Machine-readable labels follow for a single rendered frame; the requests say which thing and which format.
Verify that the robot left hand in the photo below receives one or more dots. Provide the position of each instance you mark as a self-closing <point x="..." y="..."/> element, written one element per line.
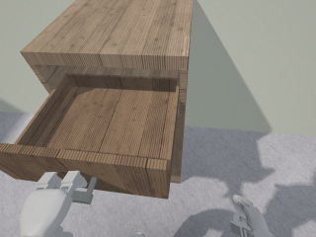
<point x="45" y="208"/>

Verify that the handle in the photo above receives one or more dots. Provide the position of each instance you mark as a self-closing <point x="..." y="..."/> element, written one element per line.
<point x="84" y="197"/>

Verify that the robot right hand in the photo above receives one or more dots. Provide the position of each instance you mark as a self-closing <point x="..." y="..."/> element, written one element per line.
<point x="243" y="225"/>

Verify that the drawer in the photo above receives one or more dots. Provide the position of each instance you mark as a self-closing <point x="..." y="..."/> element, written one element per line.
<point x="116" y="128"/>

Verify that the cabinet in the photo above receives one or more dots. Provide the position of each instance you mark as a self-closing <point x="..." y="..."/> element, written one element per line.
<point x="144" y="38"/>

